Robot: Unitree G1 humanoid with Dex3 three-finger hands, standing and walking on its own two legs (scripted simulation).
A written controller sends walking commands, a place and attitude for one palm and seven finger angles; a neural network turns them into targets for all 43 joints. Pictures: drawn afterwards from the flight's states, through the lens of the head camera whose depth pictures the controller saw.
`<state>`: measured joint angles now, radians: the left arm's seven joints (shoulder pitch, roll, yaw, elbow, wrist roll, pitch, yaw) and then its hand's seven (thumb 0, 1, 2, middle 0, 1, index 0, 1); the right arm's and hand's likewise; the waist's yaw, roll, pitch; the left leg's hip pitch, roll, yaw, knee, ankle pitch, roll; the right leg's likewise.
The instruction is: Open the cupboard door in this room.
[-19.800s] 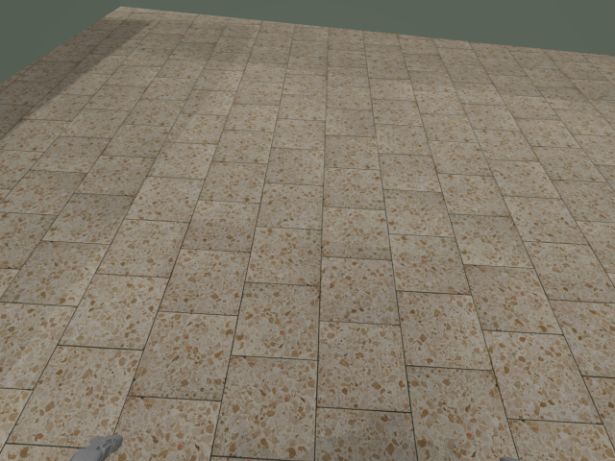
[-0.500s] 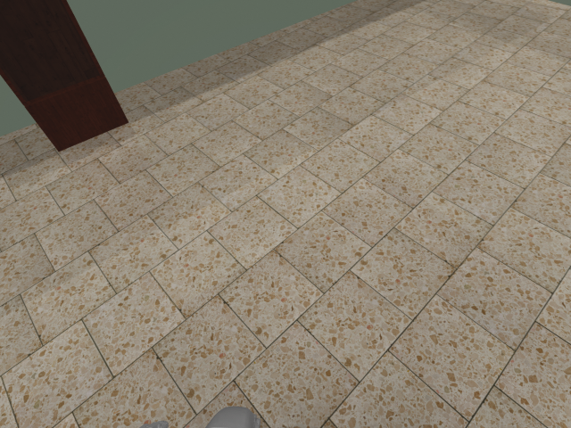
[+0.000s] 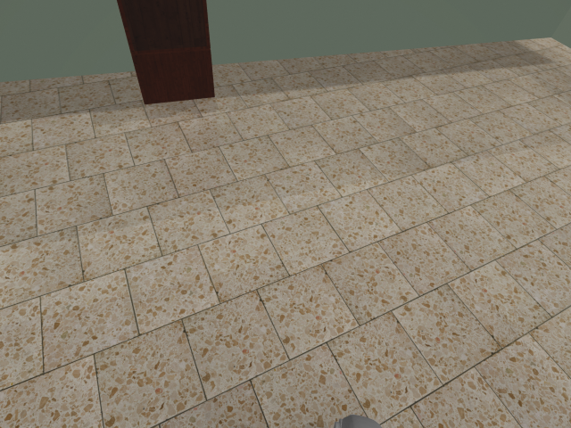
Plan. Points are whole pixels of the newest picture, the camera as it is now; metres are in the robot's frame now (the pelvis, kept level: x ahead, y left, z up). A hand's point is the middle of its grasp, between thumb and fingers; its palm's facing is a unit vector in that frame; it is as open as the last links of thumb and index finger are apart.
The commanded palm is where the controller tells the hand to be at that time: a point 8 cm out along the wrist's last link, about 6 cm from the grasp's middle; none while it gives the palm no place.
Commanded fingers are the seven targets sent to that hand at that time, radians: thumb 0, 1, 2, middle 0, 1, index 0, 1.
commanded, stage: turn or walk to find it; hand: left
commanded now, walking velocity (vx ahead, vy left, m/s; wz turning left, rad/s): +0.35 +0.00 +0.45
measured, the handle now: out of the picture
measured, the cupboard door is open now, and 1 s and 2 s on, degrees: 0 0 0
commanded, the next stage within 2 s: stand and wait in 1.96 s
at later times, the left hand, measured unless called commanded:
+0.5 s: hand (218, 364) +0.25 +0.13 -0.16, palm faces +0.20 -0.95 -0.23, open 7.3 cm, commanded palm none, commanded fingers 0.00 0.90 0.90 -0.20 -0.30 -0.20 -0.30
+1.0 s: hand (198, 346) +0.28 +0.17 -0.19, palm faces +0.38 -0.92 -0.13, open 7.4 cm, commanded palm none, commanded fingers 0.00 0.90 0.90 -0.20 -0.30 -0.20 -0.30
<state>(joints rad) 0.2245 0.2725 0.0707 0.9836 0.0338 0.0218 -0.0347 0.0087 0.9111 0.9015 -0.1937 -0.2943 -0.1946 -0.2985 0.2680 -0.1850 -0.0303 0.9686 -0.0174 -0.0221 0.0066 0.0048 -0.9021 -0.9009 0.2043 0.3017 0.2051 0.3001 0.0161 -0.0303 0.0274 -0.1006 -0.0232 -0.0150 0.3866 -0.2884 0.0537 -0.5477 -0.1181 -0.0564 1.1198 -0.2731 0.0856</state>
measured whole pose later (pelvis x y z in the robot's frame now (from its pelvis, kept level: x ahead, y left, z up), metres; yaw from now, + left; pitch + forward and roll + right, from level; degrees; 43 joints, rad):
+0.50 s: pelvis +0.20 -0.07 -0.01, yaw +12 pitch -1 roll +1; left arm 0.19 0.16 0.04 0.98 0.02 -0.08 0.00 0.00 0.92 0.90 -0.20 -0.29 -0.20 -0.30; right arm 0.31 -0.23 -0.09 1.04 -0.03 0.00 0.01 0.01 -0.91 -0.90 0.20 0.30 0.20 0.30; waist -0.03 0.04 0.07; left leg -0.52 0.05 -0.02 1.26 -0.26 0.01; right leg -0.23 -0.07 -0.20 0.52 -0.27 -0.04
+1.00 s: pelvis +0.39 +0.04 -0.01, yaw +17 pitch -2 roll -1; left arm 0.37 0.14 0.03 1.14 0.03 -0.03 -0.01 0.01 0.91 0.90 -0.20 -0.29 -0.20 -0.30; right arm 0.14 -0.14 -0.07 0.98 0.00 -0.09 -0.01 -0.03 -0.93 -0.90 0.21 0.30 0.21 0.30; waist 0.05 -0.01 0.09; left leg -0.25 0.01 0.15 0.53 -0.25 0.07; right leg -0.42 -0.13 -0.08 1.22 -0.39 0.02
